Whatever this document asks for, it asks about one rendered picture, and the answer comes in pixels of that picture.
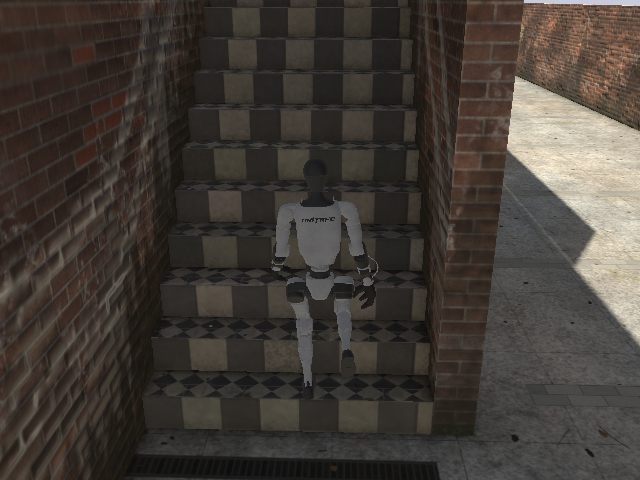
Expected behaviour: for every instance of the robot left hand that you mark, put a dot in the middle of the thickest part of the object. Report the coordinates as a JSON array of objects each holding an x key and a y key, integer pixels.
[{"x": 276, "y": 276}]

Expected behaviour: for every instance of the robot right hand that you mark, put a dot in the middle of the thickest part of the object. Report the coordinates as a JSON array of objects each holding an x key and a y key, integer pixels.
[{"x": 370, "y": 293}]

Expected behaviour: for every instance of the left robot forearm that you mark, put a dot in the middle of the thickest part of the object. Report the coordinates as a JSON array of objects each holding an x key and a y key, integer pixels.
[{"x": 277, "y": 262}]

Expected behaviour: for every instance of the robot right thigh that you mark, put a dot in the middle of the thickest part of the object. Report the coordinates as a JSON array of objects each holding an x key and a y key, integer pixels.
[{"x": 343, "y": 290}]

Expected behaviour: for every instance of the humanoid robot torso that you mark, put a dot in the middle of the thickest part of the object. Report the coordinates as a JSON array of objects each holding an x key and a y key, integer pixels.
[{"x": 319, "y": 237}]

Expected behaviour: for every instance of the right robot forearm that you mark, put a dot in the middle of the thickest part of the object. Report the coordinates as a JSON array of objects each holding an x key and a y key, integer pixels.
[{"x": 363, "y": 267}]

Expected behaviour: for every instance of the right robot upper arm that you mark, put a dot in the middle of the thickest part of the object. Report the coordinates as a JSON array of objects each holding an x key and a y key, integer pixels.
[{"x": 349, "y": 211}]

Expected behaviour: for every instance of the left robot upper arm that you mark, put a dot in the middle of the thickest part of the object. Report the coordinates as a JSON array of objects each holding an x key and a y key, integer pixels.
[{"x": 285, "y": 215}]

